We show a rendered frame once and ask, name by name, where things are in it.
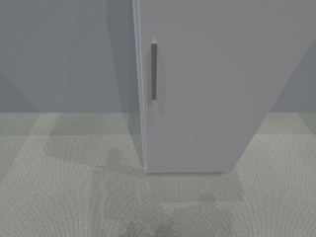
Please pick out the handle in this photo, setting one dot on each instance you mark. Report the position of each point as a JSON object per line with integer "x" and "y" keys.
{"x": 154, "y": 69}

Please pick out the fridge door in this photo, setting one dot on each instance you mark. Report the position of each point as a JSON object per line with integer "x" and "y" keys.
{"x": 221, "y": 64}

